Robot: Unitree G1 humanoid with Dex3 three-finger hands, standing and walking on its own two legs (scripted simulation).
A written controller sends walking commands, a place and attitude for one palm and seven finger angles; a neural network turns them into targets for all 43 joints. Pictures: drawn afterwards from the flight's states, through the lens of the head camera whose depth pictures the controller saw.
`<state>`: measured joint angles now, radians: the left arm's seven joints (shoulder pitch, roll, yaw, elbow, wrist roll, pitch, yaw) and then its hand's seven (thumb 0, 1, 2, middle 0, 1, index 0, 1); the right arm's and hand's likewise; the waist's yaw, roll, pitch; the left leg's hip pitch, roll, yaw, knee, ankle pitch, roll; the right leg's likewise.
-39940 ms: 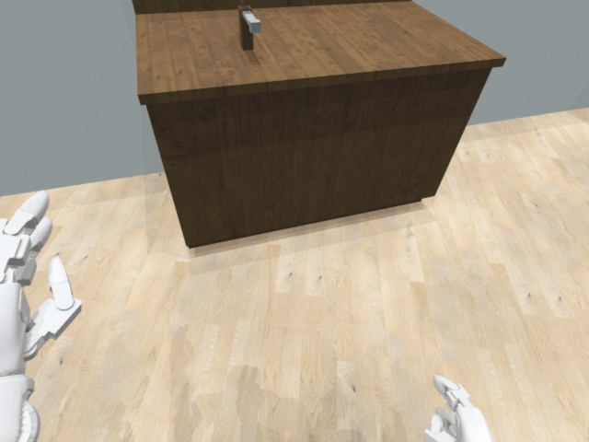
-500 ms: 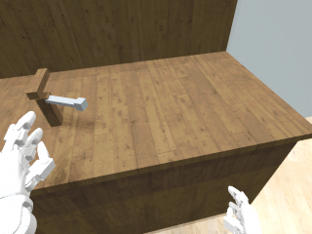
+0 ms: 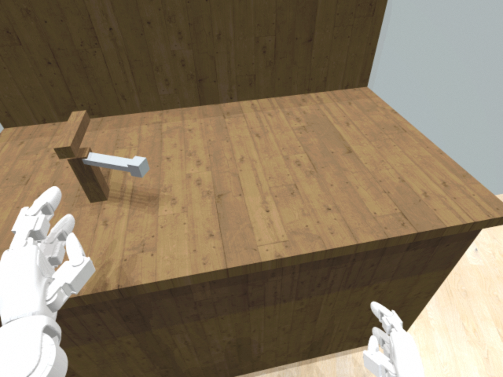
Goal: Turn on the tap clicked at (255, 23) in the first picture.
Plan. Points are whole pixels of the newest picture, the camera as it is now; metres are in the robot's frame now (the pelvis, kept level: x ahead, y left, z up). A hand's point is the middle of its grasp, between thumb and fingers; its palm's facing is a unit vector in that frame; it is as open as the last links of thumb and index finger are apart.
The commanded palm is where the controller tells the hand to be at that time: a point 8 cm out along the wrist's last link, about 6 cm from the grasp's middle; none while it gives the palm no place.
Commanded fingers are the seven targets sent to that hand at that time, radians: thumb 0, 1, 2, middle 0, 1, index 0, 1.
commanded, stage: turn the palm inward beside the body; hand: left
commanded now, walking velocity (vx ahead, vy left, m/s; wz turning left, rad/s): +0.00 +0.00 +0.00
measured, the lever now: (138, 166) +0.43 +0.29 +0.12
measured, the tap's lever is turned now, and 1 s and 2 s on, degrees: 63 63 63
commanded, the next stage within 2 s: reach beside the lever's end, fingers flat in 0.36 s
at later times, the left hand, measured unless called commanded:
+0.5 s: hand (96, 264) +0.18 +0.22 +0.17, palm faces +0.51 -0.85 -0.10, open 7.5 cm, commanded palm +0.14 +0.26 +0.18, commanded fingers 0.00 0.90 0.90 -0.20 -0.30 -0.20 -0.30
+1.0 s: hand (84, 243) +0.22 +0.27 +0.16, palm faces +0.55 -0.83 -0.11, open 7.5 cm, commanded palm +0.18 +0.31 +0.16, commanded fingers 0.00 0.90 0.90 -0.19 -0.28 -0.19 -0.28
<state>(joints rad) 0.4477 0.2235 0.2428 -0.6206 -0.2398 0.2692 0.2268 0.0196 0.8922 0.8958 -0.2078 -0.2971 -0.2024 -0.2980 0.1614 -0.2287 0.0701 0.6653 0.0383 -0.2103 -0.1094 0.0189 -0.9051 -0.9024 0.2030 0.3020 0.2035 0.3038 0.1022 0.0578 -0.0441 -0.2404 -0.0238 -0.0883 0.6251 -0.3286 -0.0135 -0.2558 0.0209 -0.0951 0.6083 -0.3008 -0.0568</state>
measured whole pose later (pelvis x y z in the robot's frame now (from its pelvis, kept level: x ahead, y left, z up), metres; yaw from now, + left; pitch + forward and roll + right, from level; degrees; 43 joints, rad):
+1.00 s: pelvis +0.01 -0.01 +0.00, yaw +0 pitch -2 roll +0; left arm 0.31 0.26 0.36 -0.38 -0.27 0.23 0.17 0.02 0.89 0.90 -0.21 -0.29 -0.20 -0.29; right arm 0.17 -0.24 0.05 0.69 0.05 -0.22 -0.13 0.02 -0.91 -0.90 0.20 0.30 0.20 0.30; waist 0.09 0.06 -0.03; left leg -0.23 -0.01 -0.09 0.58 -0.32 -0.02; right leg -0.25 0.03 -0.09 0.57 -0.29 -0.06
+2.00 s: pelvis +0.01 +0.01 +0.00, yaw -1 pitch +2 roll +0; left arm -0.03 0.42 0.56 0.25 -0.26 0.06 0.00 0.02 0.89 0.90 -0.17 -0.18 -0.16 -0.18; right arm 0.20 -0.26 0.03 0.72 0.05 -0.20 -0.14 0.02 -0.91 -0.90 0.20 0.30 0.20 0.30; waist 0.06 0.03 -0.03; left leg -0.32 -0.02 -0.07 0.61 -0.32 0.00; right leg -0.33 0.02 -0.08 0.57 -0.28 -0.05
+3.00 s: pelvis +0.02 +0.03 +0.00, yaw -1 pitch +4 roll -1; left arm -0.07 0.41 0.56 0.31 -0.23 -0.02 -0.02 0.02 0.89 0.90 -0.16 -0.15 -0.15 -0.15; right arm 0.21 -0.25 0.03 0.68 0.04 -0.18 -0.12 0.02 -0.90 -0.90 0.20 0.30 0.21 0.30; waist 0.05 0.03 -0.05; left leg -0.37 -0.03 -0.07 0.65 -0.35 0.02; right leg -0.38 0.01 -0.07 0.60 -0.30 -0.02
